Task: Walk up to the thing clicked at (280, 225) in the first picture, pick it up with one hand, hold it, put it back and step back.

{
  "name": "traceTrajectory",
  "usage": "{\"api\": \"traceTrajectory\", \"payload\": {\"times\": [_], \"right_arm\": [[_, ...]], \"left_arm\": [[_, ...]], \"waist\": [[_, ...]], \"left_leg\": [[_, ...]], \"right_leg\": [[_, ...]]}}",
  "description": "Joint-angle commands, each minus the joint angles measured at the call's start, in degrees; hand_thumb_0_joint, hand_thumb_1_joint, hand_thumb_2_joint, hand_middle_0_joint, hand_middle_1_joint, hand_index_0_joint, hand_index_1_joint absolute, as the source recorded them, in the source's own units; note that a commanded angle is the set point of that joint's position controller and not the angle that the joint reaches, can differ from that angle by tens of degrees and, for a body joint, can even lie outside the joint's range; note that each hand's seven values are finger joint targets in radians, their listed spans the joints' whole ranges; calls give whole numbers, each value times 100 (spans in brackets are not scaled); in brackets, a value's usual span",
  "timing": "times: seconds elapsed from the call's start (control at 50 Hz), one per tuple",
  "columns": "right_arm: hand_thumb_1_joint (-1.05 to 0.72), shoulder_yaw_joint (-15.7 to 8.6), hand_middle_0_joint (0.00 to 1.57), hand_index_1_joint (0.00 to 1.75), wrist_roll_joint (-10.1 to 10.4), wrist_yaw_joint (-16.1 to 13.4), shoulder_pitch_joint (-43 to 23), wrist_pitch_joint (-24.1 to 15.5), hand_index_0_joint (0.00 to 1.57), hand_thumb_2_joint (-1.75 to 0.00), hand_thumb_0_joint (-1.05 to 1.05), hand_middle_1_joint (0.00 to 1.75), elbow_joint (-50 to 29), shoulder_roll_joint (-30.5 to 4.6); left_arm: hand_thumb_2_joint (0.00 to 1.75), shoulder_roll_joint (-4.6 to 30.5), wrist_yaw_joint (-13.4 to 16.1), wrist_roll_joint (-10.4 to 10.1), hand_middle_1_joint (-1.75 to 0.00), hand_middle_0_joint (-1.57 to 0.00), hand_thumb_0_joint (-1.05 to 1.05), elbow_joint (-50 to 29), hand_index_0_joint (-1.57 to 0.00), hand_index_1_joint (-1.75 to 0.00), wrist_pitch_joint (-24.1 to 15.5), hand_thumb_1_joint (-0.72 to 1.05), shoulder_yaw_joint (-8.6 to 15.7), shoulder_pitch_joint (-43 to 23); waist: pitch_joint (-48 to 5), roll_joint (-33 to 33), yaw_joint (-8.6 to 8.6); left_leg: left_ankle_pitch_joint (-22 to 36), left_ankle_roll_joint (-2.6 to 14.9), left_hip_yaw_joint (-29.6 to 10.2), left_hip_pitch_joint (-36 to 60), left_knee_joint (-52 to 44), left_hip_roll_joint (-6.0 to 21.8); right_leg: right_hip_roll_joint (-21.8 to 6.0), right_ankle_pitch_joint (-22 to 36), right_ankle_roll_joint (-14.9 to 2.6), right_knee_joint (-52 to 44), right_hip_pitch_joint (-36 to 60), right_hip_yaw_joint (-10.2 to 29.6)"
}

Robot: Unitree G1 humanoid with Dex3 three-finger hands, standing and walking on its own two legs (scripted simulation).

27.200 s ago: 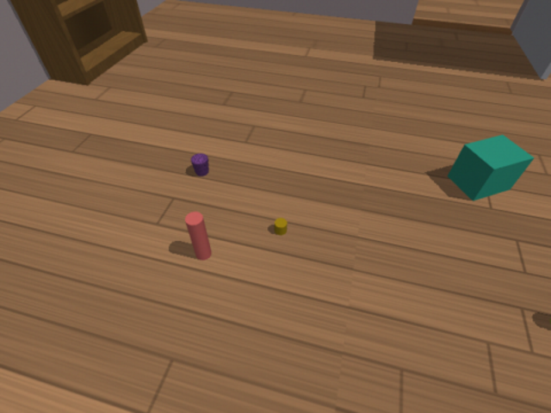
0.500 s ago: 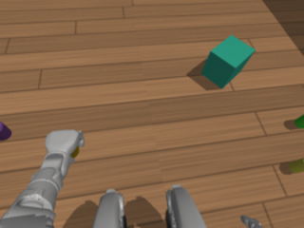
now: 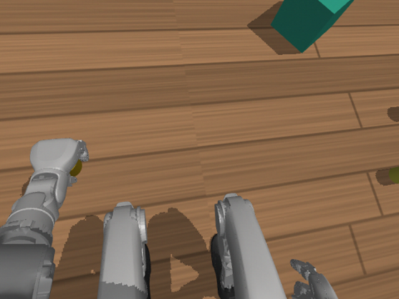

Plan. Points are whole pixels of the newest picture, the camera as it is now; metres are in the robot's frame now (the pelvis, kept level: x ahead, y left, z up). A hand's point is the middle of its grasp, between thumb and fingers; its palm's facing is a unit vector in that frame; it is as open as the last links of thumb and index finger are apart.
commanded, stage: crouch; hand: left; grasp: from above
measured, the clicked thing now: (65, 163) +0.41 +0.27 -0.19
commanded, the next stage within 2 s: lower in 0.78 s
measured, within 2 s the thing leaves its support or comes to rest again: neither
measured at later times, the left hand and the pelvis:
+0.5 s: hand (76, 174) +0.40 +0.27 -0.24, palm faces -0.45 -0.04 -0.89, open 7.0 cm; pelvis -0.01 +0.00 -0.08, yaw -2 degrees
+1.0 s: hand (82, 176) +0.40 +0.27 -0.29, palm faces -0.47 -0.05 -0.88, open 7.1 cm; pelvis -0.01 -0.01 -0.12, yaw -2 degrees
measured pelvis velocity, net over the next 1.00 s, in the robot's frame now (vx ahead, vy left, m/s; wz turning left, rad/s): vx -0.01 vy -0.01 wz -0.04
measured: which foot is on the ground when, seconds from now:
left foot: down 0.00-1.00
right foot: down 0.00-1.00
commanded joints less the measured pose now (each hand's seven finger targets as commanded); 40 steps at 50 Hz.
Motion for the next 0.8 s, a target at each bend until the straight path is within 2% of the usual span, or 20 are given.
{"api": "traceTrajectory", "payload": {"times": [0.0,0.02,0.06,0.08,0.1,0.2,0.26,0.32,0.36,0.38,0.42,0.44,0.52,0.58,0.6,0.64,0.68,0.72,0.74,0.78], "right_arm": [[-91,-434,20,30,-37,4,1073,-121,20,-90,0,30,-188,-1229],[-91,-433,20,30,-29,4,1064,-103,20,-90,0,30,-190,-1280],[-91,-405,20,30,-60,44,1047,-92,20,-90,0,30,-204,-1243],[-91,-406,20,30,-60,58,1010,-82,20,-90,0,30,-215,-1224],[-91,-389,20,30,-70,74,1025,-79,20,-90,0,30,-208,-1240],[-91,-386,20,30,-88,133,958,-83,20,-90,0,30,-211,-1291],[-91,-360,20,30,-99,169,960,-70,20,-90,0,30,-200,-1303],[-91,-333,20,30,-110,191,930,-46,20,-90,0,30,-196,-1321],[-91,-314,20,30,-106,188,915,-47,20,-90,0,30,-169,-1322],[-91,-315,20,30,-129,212,968,-67,20,-90,0,30,-164,-1355],[-91,-315,20,30,-133,207,903,-76,20,-90,0,30,-134,-1380],[-91,-292,20,30,-149,213,932,-70,20,-90,0,30,-137,-1398],[-91,-233,20,30,-170,233,935,-106,20,-90,0,30,-102,-1359],[-91,-237,20,30,-171,235,916,-110,20,-90,0,30,-70,-1370],[-91,-204,20,30,-195,245,927,-113,20,-90,0,30,-65,-1374],[-91,-188,20,30,-200,247,891,-112,20,-90,0,30,-46,-1376],[-91,-167,20,30,-220,255,917,-129,20,-90,0,30,-23,-1400],[-91,-166,20,30,-209,244,868,-122,20,-90,0,30,21,-1406],[-91,-169,20,30,-223,244,933,-126,20,-90,0,30,34,-1430],[-91,-140,20,30,-242,277,897,-136,20,-90,0,30,59,-1387]], "left_arm": [[60,1352,313,-74,-57,-100,0,-899,-102,-55,10,63,301,-2000],[59,1483,330,-34,-56,-100,0,-759,-102,-54,25,62,372,-1935],[57,1400,326,-41,-56,-98,0,-619,-101,-53,21,61,361,-1767],[58,1469,334,-49,-57,-98,0,-804,-101,-54,-2,62,364,-1911],[60,1435,322,-25,-58,-99,0,-503,-102,-56,24,62,375,-1768],[55,1538,305,-50,-58,-97,0,-394,-100,-54,-19,60,385,-1954],[55,1720,288,-23,-57,-96,0,-446,-99,-54,-76,59,484,-1975],[57,1768,298,24,-57,-96,0,-382,-99,-54,-139,58,498,-2094],[55,1652,333,13,-56,-93,0,-161,-96,-53,-137,55,435,-2100],[54,1612,326,7,-58,-92,0,-30,-96,-54,-143,54,457,-2061],[54,1887,358,2,-56,-91,0,-309,-94,-53,-200,52,518,-2474],[54,1911,372,53,-56,-91,0,-77,-94,-53,-192,52,576,-2292],[52,1785,373,12,-57,-92,0,268,-95,-54,-228,54,478,-2306],[51,2108,378,6,-55,-92,0,122,-95,-52,-274,53,587,-2476],[52,2013,383,43,-57,-91,0,328,-94,-54,-266,53,577,-2297],[51,2070,397,5,-57,-91,0,312,-94,-53,-303,52,606,-2438],[49,1985,380,24,-56,-89,0,433,-93,-52,-319,52,540,-2461],[49,2170,396,18,-54,-88,0,321,-91,-51,-362,48,580,-2580],[50,2210,424,42,-54,-89,0,291,-92,-51,-375,50,669,-2579],[53,2026,412,54,-56,-91,0,490,-93,-53,-370,51,545,-2416]], "waist": [[-3868,1091,-112],[-3846,1138,-71],[-3727,972,-80],[-3917,952,-64],[-3706,868,-124],[-3411,961,-130],[-3610,1004,-71],[-3601,1076,-106],[-3353,1009,-128],[-3217,1008,-199],[-3496,1196,-122],[-3471,1135,-153],[-3132,974,-260],[-3425,1047,-136],[-3278,912,-204],[-3176,864,-190],[-3075,920,-275],[-3212,957,-179],[-3271,991,-202],[-3122,929,-222]], "left_leg": [[1429,101,213,3353,-1100,-94],[1355,102,238,3239,-1053,-105],[1320,140,324,2912,-841,-121],[1323,159,362,2870,-750,-119],[1269,160,358,2704,-688,-123],[922,158,352,2400,-532,-104],[1055,164,382,2331,-324,-114],[1000,148,350,2178,-212,-110],[790,146,334,2037,-207,-114],[732,140,302,1990,-179,-113],[704,144,327,2041,-86,-109],[710,145,337,1956,-29,-128],[540,171,352,1604,126,-145],[581,183,428,1564,283,-150],[537,186,421,1446,302,-163],[399,202,427,1242,356,-165],[351,187,411,1270,387,-167],[407,196,442,1253,492,-160],[477,192,437,1277,533,-166],[495,195,436,1200,599,-157]], "right_leg": [[155,1469,-535,-956,1180,-545],[158,1432,-534,-906,1147,-539],[183,1480,-504,-863,1238,-533],[214,1525,-500,-830,1331,-524],[202,1482,-491,-777,1232,-530],[214,1187,-503,-568,894,-560],[249,1303,-508,-390,911,-566],[265,1236,-526,-191,736,-611],[268,1032,-537,-153,479,-640],[238,991,-528,-90,401,-658],[266,970,-553,7,381,-660],[259,964,-542,43,397,-663],[265,823,-530,129,225,-678],[300,833,-534,180,366,-646],[296,776,-522,193,336,-670],[306,639,-527,251,233,-679],[292,610,-531,292,98,-694],[319,663,-532,310,139,-662],[300,741,-524,367,150,-673],[316,780,-522,426,89,-690]]}}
